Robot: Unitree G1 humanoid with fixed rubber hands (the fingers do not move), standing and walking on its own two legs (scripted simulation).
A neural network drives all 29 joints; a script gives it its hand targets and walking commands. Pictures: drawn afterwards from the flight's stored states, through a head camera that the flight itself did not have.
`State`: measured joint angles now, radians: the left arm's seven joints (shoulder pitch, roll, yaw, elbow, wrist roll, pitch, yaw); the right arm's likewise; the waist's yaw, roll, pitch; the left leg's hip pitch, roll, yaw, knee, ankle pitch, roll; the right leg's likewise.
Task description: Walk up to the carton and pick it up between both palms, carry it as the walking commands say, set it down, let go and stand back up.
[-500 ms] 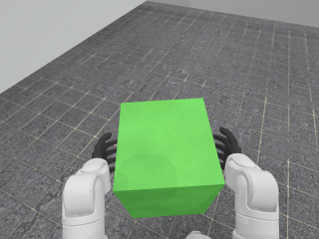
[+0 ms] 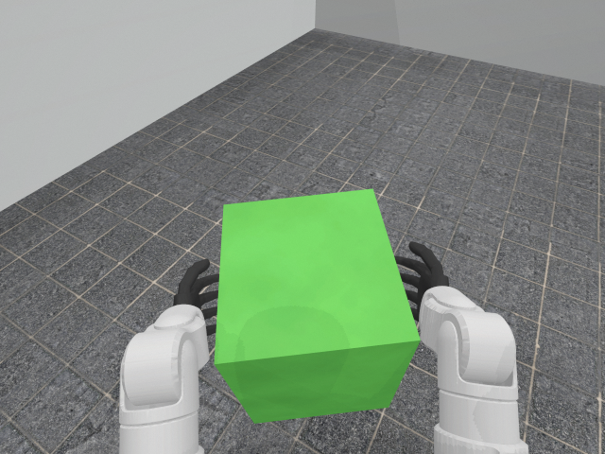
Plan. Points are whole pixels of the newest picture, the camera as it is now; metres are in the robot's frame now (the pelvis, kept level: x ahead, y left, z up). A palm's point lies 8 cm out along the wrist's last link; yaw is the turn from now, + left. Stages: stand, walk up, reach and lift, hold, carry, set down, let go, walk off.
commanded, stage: carry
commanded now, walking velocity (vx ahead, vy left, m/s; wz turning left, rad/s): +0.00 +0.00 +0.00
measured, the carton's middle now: (310, 311) +0.32 +0.01 +0.02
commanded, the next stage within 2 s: none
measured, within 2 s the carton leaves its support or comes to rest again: neither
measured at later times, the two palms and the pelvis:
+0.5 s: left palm (199, 290) +0.32 +0.16 +0.07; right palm (422, 293) +0.32 -0.13 +0.08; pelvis +0.04 +0.02 -0.01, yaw -1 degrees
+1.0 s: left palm (184, 311) +0.28 +0.17 +0.07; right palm (419, 312) +0.28 -0.12 +0.08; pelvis +0.02 +0.03 -0.01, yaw -1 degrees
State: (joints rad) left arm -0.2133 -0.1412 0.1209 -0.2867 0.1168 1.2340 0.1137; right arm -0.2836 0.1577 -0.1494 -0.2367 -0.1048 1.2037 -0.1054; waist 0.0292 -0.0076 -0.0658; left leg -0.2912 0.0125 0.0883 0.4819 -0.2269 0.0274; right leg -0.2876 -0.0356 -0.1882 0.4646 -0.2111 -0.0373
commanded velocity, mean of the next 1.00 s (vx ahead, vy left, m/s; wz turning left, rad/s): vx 0.00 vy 0.00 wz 0.00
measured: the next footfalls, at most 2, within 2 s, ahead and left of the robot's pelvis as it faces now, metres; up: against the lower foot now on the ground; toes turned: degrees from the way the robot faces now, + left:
none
